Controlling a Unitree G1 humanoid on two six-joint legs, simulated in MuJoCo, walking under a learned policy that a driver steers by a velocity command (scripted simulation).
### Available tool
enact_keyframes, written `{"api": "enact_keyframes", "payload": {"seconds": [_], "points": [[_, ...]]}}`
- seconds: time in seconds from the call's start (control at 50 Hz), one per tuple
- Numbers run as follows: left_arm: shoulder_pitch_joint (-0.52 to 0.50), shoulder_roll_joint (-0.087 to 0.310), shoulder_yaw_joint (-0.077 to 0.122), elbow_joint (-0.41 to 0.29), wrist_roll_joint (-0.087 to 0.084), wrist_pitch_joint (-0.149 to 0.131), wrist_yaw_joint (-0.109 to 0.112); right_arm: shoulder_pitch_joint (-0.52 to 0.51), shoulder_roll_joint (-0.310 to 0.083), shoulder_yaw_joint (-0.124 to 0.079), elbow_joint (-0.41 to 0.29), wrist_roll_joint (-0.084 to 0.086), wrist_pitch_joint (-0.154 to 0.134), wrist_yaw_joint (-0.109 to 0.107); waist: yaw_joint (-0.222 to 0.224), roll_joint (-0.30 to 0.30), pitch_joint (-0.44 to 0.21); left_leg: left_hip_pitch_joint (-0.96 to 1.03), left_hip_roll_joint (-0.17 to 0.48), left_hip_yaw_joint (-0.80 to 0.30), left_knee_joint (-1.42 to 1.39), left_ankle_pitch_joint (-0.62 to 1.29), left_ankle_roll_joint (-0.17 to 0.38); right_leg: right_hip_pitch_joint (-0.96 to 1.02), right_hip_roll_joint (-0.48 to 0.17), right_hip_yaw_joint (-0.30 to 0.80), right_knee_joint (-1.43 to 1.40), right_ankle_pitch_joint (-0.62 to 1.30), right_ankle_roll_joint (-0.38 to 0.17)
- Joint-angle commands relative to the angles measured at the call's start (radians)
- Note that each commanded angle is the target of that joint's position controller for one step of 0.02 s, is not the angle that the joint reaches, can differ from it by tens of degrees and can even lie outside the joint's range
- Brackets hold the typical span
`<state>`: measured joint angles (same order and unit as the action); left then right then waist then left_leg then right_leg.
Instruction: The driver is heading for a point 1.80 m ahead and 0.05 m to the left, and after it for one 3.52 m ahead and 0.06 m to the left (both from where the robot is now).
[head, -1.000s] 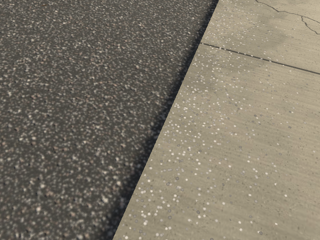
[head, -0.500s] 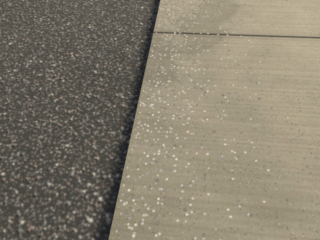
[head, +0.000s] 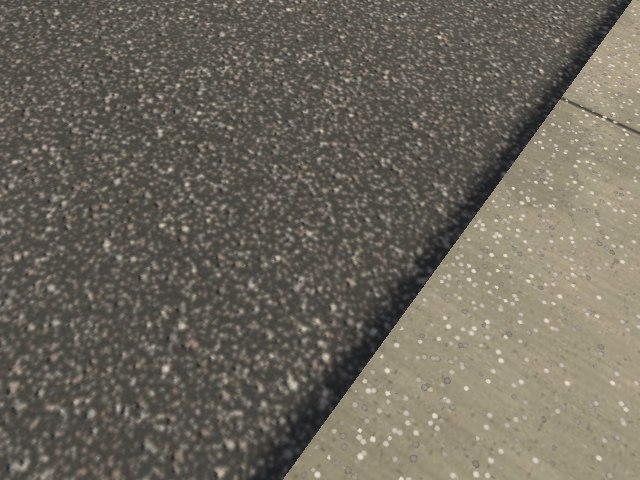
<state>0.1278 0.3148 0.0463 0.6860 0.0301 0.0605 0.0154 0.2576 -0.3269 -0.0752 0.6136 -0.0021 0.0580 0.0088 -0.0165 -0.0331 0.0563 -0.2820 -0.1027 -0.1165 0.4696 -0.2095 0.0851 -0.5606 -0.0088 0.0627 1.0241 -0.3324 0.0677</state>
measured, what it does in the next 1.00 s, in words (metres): walks ahead: right foot, then left foot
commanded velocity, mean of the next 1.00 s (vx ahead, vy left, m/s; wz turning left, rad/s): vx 0.18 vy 0.00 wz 0.22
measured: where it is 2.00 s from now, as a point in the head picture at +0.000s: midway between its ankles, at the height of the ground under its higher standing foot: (431, 263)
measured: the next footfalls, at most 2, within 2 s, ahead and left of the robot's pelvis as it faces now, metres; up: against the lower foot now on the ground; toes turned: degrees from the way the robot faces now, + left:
right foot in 0.24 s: +0.12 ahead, -0.12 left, +0.00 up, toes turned +21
left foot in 0.64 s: +0.00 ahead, +0.08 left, +0.00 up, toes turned +19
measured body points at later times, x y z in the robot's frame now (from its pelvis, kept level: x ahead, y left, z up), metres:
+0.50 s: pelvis +0.03 -0.05 +0.00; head +0.08 -0.06 +0.45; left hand +0.04 +0.26 -0.08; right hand +0.28 -0.25 -0.11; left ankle -0.06 +0.07 -0.66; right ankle +0.08 -0.13 -0.74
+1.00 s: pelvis +0.11 -0.04 -0.01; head +0.12 -0.05 +0.44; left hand +0.23 +0.26 -0.09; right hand +0.19 -0.32 -0.13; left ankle -0.04 +0.06 -0.74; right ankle +0.24 -0.16 -0.67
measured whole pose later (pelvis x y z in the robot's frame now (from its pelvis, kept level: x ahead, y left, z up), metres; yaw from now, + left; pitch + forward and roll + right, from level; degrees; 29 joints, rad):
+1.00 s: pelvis +0.11 -0.04 -0.01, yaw +8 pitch +2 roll +2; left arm 0.19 0.34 0.09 0.68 0.03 0.06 -0.10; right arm 0.38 -0.30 -0.05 0.78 -0.04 -0.08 -0.02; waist -0.03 -0.01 -0.03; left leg 0.08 0.05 0.20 0.23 -0.33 -0.04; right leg -0.72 -0.08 0.00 1.03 -0.14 -0.01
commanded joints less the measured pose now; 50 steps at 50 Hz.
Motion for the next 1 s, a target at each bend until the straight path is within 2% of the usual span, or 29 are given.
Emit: {"api": "enact_keyframes", "payload": {"seconds": [0.02, 0.08, 0.16, 0.2, 0.22, 0.24, 0.26, 0.28, 0.3, 0.32, 0.34, 0.38, 0.46, 0.52, 0.56, 0.58, 0.6, 0.62, 0.64, 0.66, 0.68, 0.7, 0.72, 0.74, 0.76, 0.8, 0.84, 0.94, 1.0], "points": [[-0.051, 0.065, 0.01, -0.078, -0.002, -0.01, 0.004, 0.03, -0.172, -0.051, -0.066, -0.007, -0.009, -0.003, -0.025, 0.145, -0.1, 0.161, 0.223, -0.321, -0.109, 0.182, 0.145, -0.089, 0.028, 0.009, -0.093, 0.006, 0.002], [-0.07, 0.071, 0.007, -0.085, -0.005, -0.021, 0.003, 0.023, -0.191, -0.059, -0.075, -0.012, -0.004, 0.004, -0.032, 0.151, -0.104, 0.142, 0.215, -0.397, -0.088, 0.172, 0.147, -0.041, 0.052, 0.029, -0.18, -0.013, -0.016], [-0.056, 0.083, 0.004, -0.09, -0.021, -0.035, 0.007, -0.022, -0.193, -0.062, -0.084, -0.017, -0.003, 0.015, -0.02, 0.181, -0.112, 0.09, 0.186, -0.471, -0.052, 0.275, 0.12, 0.093, 0.086, 0.038, -0.302, -0.028, -0.045], [-0.007, 0.09, 0.005, -0.083, -0.029, -0.043, 0.013, -0.063, -0.188, -0.063, -0.092, -0.014, -0.004, 0.019, 0.007, 0.195, -0.113, 0.043, 0.16, -0.502, -0.041, 0.267, 0.08, 0.219, 0.095, 0.038, -0.428, -0.013, -0.057], [0.03, 0.092, 0.008, -0.076, -0.027, -0.047, 0.021, -0.091, -0.18, -0.06, -0.096, -0.005, -0.006, 0.018, 0.037, 0.191, -0.105, -0.007, 0.129, -0.496, -0.022, 0.208, 0.041, 0.314, 0.088, 0.034, -0.555, 0.045, -0.062], [0.067, 0.12, 0.016, -0.069, -0.019, -0.054, 0.032, -0.094, -0.152, -0.052, -0.098, 0.007, -0.011, 0.015, 0.051, 0.135, -0.112, -0.09, 0.077, -0.45, 0.04, 0.054, -0.011, 0.44, 0.008, 0.085, -0.692, 0.086, -0.077], [0.057, 0.194, 0.029, -0.087, -0.008, -0.054, 0.041, 0.006, -0.059, -0.032, -0.089, 0.011, -0.016, 0.009, -0.003, -0.095, -0.157, -0.196, -0.04, -0.261, 0.269, -0.325, -0.068, 0.571, -0.257, 0.314, -0.779, -0.007, -0.135], [0.005, 0.241, 0.035, -0.109, 0.002, -0.048, 0.031, 0.01, -0.114, -0.043, -0.098, -0.017, -0.012, 0.004, -0.004, -0.196, -0.124, -0.324, -0.124, -0.075, 0.45, -0.405, -0.091, 0.489, -0.387, 0.53, -0.818, 0.032, -0.235], [0.005, 0.168, 0.023, -0.109, -0.001, -0.045, 0.023, -0.019, -0.185, -0.061, -0.083, -0.038, -0.008, 0.007, -0.001, -0.107, -0.103, -0.317, -0.021, -0.057, 0.573, -0.33, -0.101, 0.449, -0.372, 0.436, -0.788, 0.133, -0.262], [-0.026, 0.114, 0.008, -0.114, -0.008, -0.044, 0.02, -0.024, -0.18, -0.064, -0.066, -0.034, -0.006, 0.017, -0.011, -0.079, -0.081, -0.299, 0.002, -0.039, 0.633, -0.265, -0.105, 0.408, -0.305, 0.306, -0.758, 0.219, -0.253], [-0.052, 0.093, 0.001, -0.12, -0.008, -0.044, 0.018, -0.002, -0.162, -0.06, -0.048, -0.025, 0.001, 0.029, -0.023, -0.075, -0.078, -0.281, 0.013, -0.017, 0.694, -0.216, -0.114, 0.392, -0.247, 0.193, -0.744, 0.291, -0.238], [-0.033, 0.087, 0.0, -0.116, -0.006, -0.049, 0.024, 0.023, -0.136, -0.048, -0.027, -0.011, 0.01, 0.047, -0.02, -0.11, -0.098, -0.271, 0.021, 0.029, 0.749, -0.184, -0.133, 0.414, -0.194, 0.083, -0.708, 0.451, -0.242], [0.083, 0.106, 0.015, -0.075, -0.007, -0.059, 0.017, -0.06, -0.097, -0.024, -0.036, -0.003, 0.021, 0.042, 0.037, -0.117, -0.113, -0.291, 0.021, 0.042, 0.641, -0.217, -0.147, 0.52, -0.225, 0.061, -0.673, 0.573, -0.272], [0.097, 0.099, 0.012, -0.049, -0.011, -0.068, 0.004, -0.077, -0.039, 0.005, -0.024, -0.003, 0.026, 0.024, 0.039, -0.136, -0.128, -0.165, 0.012, 0.013, 0.422, -0.271, -0.126, 0.485, -0.22, 0.064, -0.654, 0.553, -0.276], [0.066, 0.073, -0.002, -0.037, -0.01, -0.068, -0.011, -0.076, 0.001, 0.03, -0.002, -0.002, 0.029, 0.01, 0.029, -0.175, -0.125, -0.011, 0.033, 0.08, 0.201, -0.281, -0.113, 0.41, -0.181, 0.061, -0.666, 0.484, -0.263], [0.078, 0.086, 0.003, -0.025, -0.012, -0.061, -0.018, -0.076, 0.001, 0.034, 0.008, -0.005, 0.027, 0.001, 0.033, -0.191, -0.106, 0.029, 0.025, 0.12, 0.103, -0.23, -0.11, 0.395, -0.162, 0.082, -0.649, 0.512, -0.26], [0.089, 0.116, 0.014, -0.013, -0.02, -0.052, -0.024, -0.049, -0.006, 0.033, 0.02, -0.008, 0.021, -0.011, 0.01, -0.182, -0.087, 0.082, 0.013, 0.142, -0.026, -0.12, -0.101, 0.374, -0.143, 0.098, -0.607, 0.572, -0.245], [0.103, 0.14, 0.025, -0.006, -0.031, -0.048, -0.029, -0.012, -0.027, 0.03, 0.032, -0.016, 0.008, -0.021, -0.009, -0.154, -0.091, 0.168, 0.027, 0.126, -0.146, 0.017, -0.086, 0.329, -0.14, 0.118, -0.574, 0.589, -0.214], [0.127, 0.126, 0.027, -0.013, -0.037, -0.051, -0.034, 0.011, -0.083, 0.021, 0.034, -0.027, -0.009, -0.029, -0.004, -0.081, -0.138, 0.294, 0.135, 0.022, -0.167, 0.052, -0.061, 0.24, -0.125, 0.128, -0.543, 0.463, -0.166], [0.107, 0.019, 0.002, -0.058, -0.042, -0.056, -0.043, 0.07, -0.152, 0.012, 0.03, -0.039, -0.021, -0.034, -0.03, 0.176, -0.212, 0.449, 0.376, -0.214, -0.209, -0.116, 0.016, 0.047, -0.005, 0.023, -0.363, -0.014, -0.115], [0.052, 0.072, 0.012, -0.088, -0.024, -0.041, -0.037, 0.081, -0.247, -0.027, 0.051, -0.036, -0.019, -0.028, -0.075, 0.358, -0.115, 0.28, 0.492, -0.325, -0.272, -0.349, 0.127, -0.064, 0.058, -0.076, -0.205, -0.248, -0.116], [0.001, 0.141, 0.039, -0.087, -0.014, -0.029, -0.039, 0.068, -0.172, -0.008, 0.043, -0.048, -0.03, -0.026, -0.087, 0.254, -0.027, 0.253, 0.473, -0.338, -0.334, -0.56, 0.137, -0.144, 0.019, 0.0, -0.071, -0.202, -0.127], [0.011, 0.135, 0.049, -0.073, -0.02, -0.024, -0.049, 0.008, -0.116, 0.01, 0.038, -0.04, -0.04, -0.028, -0.045, 0.233, 0.038, 0.233, 0.431, -0.291, -0.357, -0.582, 0.101, -0.201, 0.017, 0.013, -0.017, -0.126, -0.122], [0.047, 0.131, 0.055, -0.051, -0.023, -0.023, -0.058, -0.038, -0.083, 0.02, 0.025, -0.03, -0.051, -0.03, -0.015, 0.227, 0.061, 0.245, 0.393, -0.217, -0.369, -0.5, 0.064, -0.223, 0.009, 0.014, 0.008, -0.054, -0.108], [0.06, 0.121, 0.058, -0.043, -0.012, -0.025, -0.07, -0.028, -0.072, 0.022, 0.032, -0.024, -0.071, -0.036, -0.009, 0.223, 0.051, 0.274, 0.379, -0.158, -0.372, -0.421, 0.056, -0.245, -0.001, 0.003, 0.046, 0.002, -0.097], [0.066, 0.084, 0.053, -0.033, -0.008, -0.03, -0.083, -0.005, -0.064, 0.018, 0.04, -0.024, -0.101, -0.033, -0.011, 0.176, 0.015, 0.312, 0.367, -0.066, -0.361, -0.297, 0.043, -0.274, -0.014, -0.017, 0.119, 0.068, -0.081], [0.032, 0.068, 0.051, -0.053, -0.011, -0.029, -0.094, 0.021, -0.066, 0.012, 0.053, -0.026, -0.121, -0.028, -0.018, 0.154, 0.014, 0.316, 0.382, -0.006, -0.37, -0.248, 0.042, -0.309, -0.036, -0.017, 0.132, 0.122, -0.069], [-0.043, 0.066, 0.047, -0.097, -0.001, -0.018, -0.118, 0.056, -0.096, -0.006, 0.092, -0.033, -0.149, -0.028, -0.019, 0.144, 0.058, 0.309, 0.426, 0.116, -0.393, -0.232, 0.032, -0.353, -0.088, -0.015, 0.047, 0.2, -0.061], [-0.122, 0.066, 0.037, -0.133, 0.003, -0.019, -0.13, 0.082, -0.115, -0.014, 0.123, -0.038, -0.16, -0.034, -0.036, 0.137, 0.092, 0.311, 0.436, 0.21, -0.42, -0.223, 0.023, -0.319, -0.115, -0.077, -0.049, 0.192, -0.104]]}}
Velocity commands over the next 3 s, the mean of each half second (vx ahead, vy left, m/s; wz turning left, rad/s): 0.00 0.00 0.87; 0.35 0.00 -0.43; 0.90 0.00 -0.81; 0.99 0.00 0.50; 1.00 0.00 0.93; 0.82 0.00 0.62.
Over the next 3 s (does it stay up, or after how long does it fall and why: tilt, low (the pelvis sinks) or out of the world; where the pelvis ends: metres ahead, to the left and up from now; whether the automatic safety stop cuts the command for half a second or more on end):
stays up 1.85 -0.06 -0.12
